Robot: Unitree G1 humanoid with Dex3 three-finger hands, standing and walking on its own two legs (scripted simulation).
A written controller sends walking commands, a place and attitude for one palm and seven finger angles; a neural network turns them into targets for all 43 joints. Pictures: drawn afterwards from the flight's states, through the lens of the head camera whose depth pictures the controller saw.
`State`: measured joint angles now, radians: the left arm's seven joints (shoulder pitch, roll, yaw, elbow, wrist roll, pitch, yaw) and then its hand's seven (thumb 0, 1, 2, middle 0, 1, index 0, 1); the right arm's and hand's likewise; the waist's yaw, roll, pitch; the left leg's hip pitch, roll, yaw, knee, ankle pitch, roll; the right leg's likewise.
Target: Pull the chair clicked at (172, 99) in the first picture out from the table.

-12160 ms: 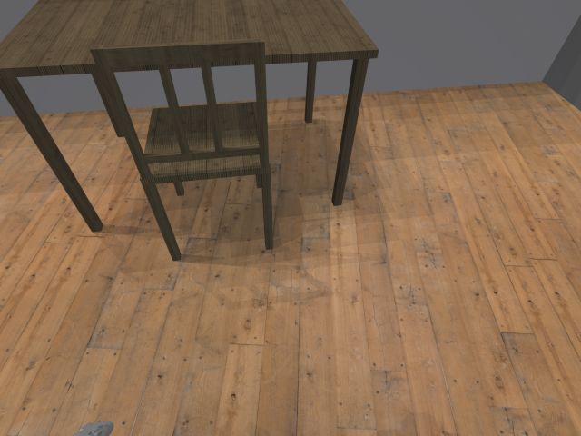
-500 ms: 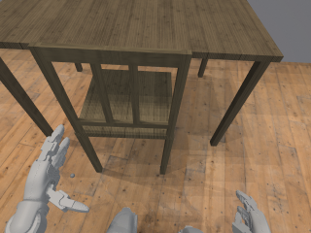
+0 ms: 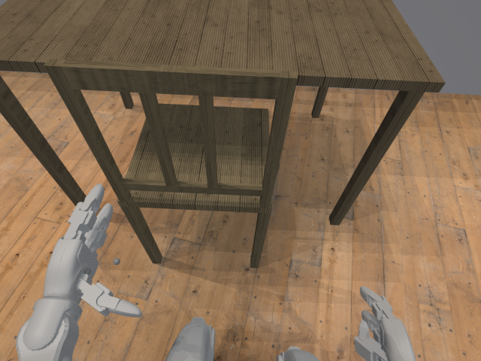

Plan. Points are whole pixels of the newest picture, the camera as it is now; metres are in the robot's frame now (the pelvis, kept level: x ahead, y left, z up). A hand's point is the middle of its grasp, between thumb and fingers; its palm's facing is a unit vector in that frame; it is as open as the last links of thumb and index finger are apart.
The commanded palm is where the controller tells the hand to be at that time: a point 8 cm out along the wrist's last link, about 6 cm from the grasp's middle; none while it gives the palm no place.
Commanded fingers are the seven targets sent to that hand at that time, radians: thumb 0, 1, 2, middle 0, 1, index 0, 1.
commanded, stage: aim the fingers beside a spindle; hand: left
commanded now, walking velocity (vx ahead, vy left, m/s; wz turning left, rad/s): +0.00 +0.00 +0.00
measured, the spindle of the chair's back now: (161, 144) +0.53 +0.20 +0.01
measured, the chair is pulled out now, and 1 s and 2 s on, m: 0.00 0.00 0.00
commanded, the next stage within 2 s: push the fingers through the gap in 1.82 s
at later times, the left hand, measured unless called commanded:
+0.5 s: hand (133, 234) +0.31 +0.20 +0.02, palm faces +0.00 -1.00 -0.04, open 16.9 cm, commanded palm +0.30 +0.25 +0.03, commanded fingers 0.00 -0.50 0.30 -0.06 -0.08 -0.06 -0.08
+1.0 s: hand (149, 214) +0.36 +0.19 +0.00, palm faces +0.00 -1.00 -0.03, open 16.9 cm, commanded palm +0.34 +0.24 +0.01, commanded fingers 0.00 -0.50 0.30 -0.06 -0.08 -0.06 -0.08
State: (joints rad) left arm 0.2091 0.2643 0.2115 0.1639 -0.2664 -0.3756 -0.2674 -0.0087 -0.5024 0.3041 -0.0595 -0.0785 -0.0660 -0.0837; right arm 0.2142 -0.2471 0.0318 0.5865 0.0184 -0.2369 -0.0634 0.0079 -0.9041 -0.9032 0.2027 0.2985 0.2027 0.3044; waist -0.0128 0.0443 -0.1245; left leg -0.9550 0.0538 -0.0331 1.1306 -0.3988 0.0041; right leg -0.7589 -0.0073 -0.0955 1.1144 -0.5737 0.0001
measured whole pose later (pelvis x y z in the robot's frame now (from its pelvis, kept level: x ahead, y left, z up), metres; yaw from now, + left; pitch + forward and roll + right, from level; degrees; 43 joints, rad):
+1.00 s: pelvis +0.00 +0.01 -0.02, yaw -2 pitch +19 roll -4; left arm -0.17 0.26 0.22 0.46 -0.19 -0.40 -0.18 -0.01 -0.50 0.30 -0.06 -0.08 -0.07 -0.08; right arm 0.23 -0.25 0.02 0.61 -0.01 -0.13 -0.03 0.01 -0.91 -0.90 0.20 0.30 0.20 0.30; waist -0.05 0.03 -0.15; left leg -1.14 0.06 -0.01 1.24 -0.44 0.02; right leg -0.95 -0.01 -0.06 1.23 -0.61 0.02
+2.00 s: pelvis +0.00 +0.00 -0.04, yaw -2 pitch +21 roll -3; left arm -0.26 0.27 0.25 0.55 -0.17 -0.45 -0.17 -0.01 -0.50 0.30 -0.06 -0.08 -0.07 -0.08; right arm 0.22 -0.26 0.01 0.61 -0.01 -0.08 -0.02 0.00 -0.91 -0.90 0.20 0.30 0.20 0.30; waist -0.05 0.04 -0.15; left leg -1.20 0.07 -0.02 1.29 -0.45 0.00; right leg -1.02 0.00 -0.07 1.30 -0.64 -0.01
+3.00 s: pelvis +0.00 +0.00 -0.05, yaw -4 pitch +25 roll -4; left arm -0.69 0.41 0.40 0.98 -0.10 -0.46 -0.19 -0.01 -0.50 0.30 -0.06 -0.08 -0.07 -0.08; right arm 0.28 -0.26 0.02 0.66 -0.04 -0.01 0.00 0.00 -0.91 -0.90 0.20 0.30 0.20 0.30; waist -0.13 0.04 -0.15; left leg -1.31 0.09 -0.02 1.33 -0.46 0.01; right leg -1.14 0.02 -0.06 1.33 -0.63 0.00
